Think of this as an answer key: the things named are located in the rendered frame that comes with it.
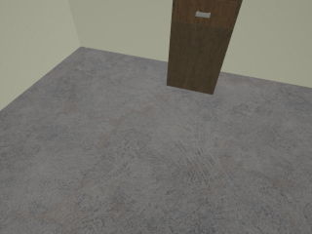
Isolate drawer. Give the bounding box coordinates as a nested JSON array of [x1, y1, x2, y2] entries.
[[175, 0, 238, 28]]

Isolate cabinet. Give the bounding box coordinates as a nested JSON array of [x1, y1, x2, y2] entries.
[[167, 0, 243, 95]]

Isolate handle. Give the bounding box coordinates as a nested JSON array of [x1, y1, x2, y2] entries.
[[195, 11, 211, 19]]

